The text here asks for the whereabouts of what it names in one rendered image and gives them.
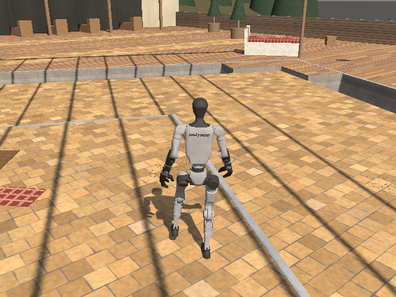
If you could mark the robot right forearm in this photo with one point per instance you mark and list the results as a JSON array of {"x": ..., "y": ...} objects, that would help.
[{"x": 227, "y": 161}]

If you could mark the robot left forearm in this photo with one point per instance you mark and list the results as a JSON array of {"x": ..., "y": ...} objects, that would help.
[{"x": 168, "y": 164}]

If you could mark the robot left upper arm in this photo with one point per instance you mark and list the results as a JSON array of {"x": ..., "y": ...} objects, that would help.
[{"x": 179, "y": 130}]

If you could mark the robot right thigh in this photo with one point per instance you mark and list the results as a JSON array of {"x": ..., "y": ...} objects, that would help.
[{"x": 210, "y": 194}]

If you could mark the robot right upper arm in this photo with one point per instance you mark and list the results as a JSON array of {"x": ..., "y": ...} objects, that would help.
[{"x": 218, "y": 131}]

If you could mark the robot left thigh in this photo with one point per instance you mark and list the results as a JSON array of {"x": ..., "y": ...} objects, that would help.
[{"x": 182, "y": 181}]

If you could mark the robot right hand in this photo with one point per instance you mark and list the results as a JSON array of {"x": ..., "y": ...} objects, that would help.
[{"x": 230, "y": 171}]

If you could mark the robot thigh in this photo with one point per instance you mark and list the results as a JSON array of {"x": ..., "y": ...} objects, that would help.
[
  {"x": 182, "y": 181},
  {"x": 210, "y": 194}
]

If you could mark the robot left hand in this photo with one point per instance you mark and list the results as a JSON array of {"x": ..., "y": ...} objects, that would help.
[{"x": 163, "y": 179}]

